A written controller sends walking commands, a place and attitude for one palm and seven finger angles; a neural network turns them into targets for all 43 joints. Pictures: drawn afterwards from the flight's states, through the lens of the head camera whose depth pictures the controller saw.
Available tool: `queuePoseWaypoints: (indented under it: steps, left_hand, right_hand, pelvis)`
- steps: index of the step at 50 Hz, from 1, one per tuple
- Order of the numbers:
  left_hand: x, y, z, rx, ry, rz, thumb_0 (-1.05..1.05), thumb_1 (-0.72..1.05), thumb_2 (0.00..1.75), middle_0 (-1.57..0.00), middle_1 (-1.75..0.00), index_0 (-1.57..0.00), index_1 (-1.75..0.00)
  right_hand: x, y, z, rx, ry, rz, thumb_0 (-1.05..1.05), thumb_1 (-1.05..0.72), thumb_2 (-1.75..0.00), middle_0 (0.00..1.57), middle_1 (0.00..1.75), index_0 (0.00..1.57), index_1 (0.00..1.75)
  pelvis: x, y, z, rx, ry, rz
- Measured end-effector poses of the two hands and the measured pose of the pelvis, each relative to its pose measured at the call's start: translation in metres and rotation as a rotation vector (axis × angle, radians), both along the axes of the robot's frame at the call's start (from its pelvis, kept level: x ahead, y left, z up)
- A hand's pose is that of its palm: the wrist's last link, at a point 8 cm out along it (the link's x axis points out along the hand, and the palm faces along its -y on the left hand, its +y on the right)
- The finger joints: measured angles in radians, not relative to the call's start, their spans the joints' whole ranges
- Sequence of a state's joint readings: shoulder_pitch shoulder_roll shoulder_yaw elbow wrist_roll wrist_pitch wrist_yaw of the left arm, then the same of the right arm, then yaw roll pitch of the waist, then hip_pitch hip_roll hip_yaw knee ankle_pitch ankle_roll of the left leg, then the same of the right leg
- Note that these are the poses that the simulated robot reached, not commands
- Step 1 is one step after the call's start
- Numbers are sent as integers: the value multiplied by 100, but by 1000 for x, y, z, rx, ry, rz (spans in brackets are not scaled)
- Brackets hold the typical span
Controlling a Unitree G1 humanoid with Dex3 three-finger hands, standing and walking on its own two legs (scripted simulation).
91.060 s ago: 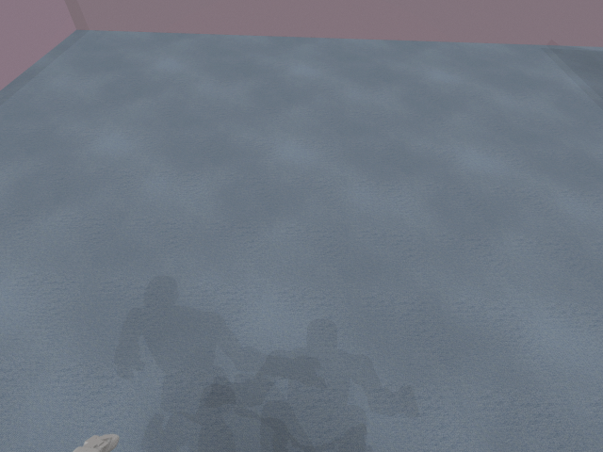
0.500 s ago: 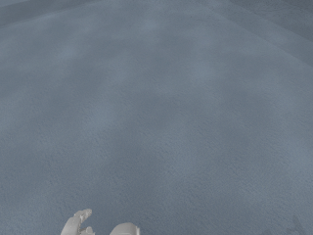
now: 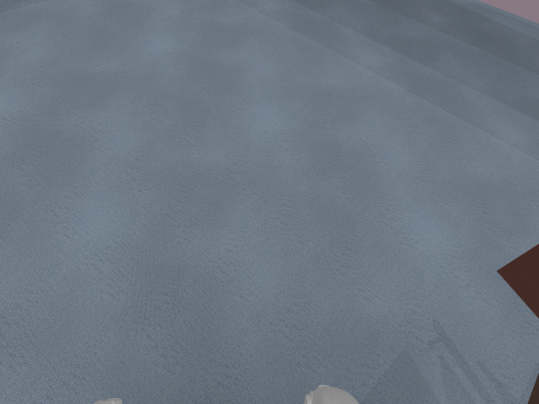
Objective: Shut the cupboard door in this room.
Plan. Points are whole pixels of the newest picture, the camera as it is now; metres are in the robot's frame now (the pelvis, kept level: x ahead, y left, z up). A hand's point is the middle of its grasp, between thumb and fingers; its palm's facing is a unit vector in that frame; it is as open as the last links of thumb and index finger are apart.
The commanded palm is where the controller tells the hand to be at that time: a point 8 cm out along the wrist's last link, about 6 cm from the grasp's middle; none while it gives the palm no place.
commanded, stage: turn to face it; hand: left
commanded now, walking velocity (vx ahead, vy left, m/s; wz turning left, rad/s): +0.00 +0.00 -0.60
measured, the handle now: out of the picture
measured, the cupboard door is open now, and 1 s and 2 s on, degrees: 68 68 68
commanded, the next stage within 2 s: take the last steps up to it in 1.70 s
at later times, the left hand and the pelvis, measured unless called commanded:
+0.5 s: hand (187, 388) +0.16 +0.14 -0.17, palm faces -0.27 -0.94 -0.22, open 7.4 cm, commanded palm none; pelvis +0.01 -0.02 -0.01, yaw -17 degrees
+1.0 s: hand (234, 334) +0.25 +0.08 -0.17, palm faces -0.57 -0.78 -0.27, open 7.4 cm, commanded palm none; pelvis +0.02 -0.03 -0.02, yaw -36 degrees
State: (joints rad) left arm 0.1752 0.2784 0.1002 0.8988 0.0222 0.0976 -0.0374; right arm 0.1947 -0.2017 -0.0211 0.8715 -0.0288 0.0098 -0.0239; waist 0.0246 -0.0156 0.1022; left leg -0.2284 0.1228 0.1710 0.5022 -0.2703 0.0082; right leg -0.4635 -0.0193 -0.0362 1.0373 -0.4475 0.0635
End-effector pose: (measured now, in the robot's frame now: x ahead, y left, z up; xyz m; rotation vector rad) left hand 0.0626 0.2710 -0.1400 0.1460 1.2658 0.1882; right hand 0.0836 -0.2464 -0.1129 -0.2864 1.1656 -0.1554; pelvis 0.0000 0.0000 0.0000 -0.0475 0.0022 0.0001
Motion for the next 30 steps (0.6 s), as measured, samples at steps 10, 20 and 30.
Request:
queuePoseWaypoints:
  steps: [10, 20, 30]
  left_hand:
    - [82, -51, 11, 70, -138, -221, 1, 91, 90, -20, -30, -19, -30]
    - [92, -83, 13, 34, -82, -326, 1, 91, 90, -21, -30, -20, -30]
    - [117, -62, -20, -19, -13, -389, 1, 91, 90, -21, -30, -20, -30]
  right_hand:
    - [-75, -49, -44, 57, 101, -219, 0, -91, -90, 21, 30, 20, 30]
    - [-78, -63, -23, 36, 57, -319, 0, -91, -90, 20, 30, 19, 30]
    - [-63, -33, -8, -30, -25, -375, 0, -91, -90, 20, 30, 20, 30]
  pelvis:
    - [1, -30, -21, 33, -1, -130]
    - [5, -32, -5, 50, 11, -239]
    - [23, -4, -15, 36, 22, -367]
